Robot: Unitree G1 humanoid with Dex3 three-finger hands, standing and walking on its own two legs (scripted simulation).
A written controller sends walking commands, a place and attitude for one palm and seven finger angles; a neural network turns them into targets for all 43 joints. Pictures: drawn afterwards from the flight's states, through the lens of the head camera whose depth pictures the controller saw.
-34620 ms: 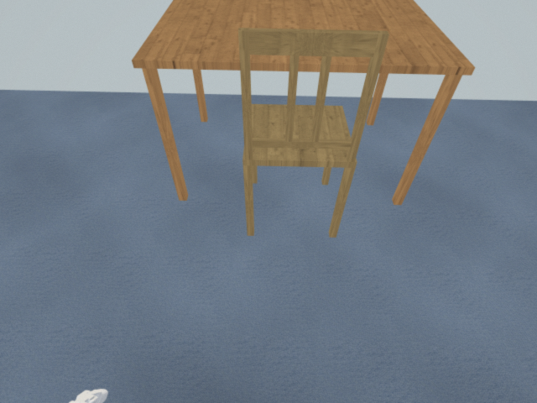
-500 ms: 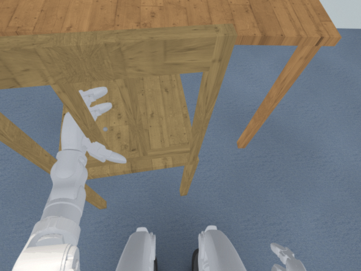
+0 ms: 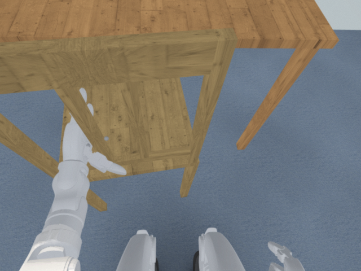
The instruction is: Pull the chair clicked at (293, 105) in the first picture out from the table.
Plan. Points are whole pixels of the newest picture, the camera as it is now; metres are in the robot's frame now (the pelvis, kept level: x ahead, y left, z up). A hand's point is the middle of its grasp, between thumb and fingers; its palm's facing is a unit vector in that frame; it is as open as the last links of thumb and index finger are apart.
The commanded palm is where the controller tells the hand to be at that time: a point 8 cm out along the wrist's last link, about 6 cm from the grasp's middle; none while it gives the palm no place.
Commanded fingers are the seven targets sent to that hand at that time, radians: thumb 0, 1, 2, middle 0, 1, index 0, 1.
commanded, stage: draw the fingers out of the gap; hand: left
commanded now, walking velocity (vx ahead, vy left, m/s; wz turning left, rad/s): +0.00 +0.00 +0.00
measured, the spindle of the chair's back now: (92, 132) +0.39 +0.18 +0.05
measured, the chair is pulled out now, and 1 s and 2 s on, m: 0.06 0.06 0.06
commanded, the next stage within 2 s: aim the fingers beside a spindle in 0.56 s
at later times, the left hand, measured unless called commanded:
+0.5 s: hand (104, 179) +0.30 +0.15 +0.01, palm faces +0.02 -1.00 -0.01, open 17.5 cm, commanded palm +0.28 +0.21 +0.01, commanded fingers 0.00 -0.55 0.20 0.00 0.00 0.00 0.00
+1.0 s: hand (99, 184) +0.30 +0.16 +0.01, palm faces +0.00 -1.00 -0.04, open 17.4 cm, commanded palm +0.27 +0.22 +0.02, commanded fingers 0.00 -0.52 0.27 -0.04 -0.05 -0.04 -0.05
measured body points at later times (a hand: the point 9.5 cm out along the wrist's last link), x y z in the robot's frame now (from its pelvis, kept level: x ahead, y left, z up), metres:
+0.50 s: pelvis +0.01 +0.00 +0.00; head +0.11 +0.01 +0.44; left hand +0.30 +0.21 +0.02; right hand +0.20 -0.23 -0.09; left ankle +0.03 +0.09 -0.62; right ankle +0.04 -0.12 -0.62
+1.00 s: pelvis +0.00 -0.01 -0.02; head +0.11 +0.00 +0.42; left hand +0.29 +0.22 +0.02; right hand +0.19 -0.25 -0.11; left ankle +0.03 +0.09 -0.62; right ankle +0.04 -0.12 -0.62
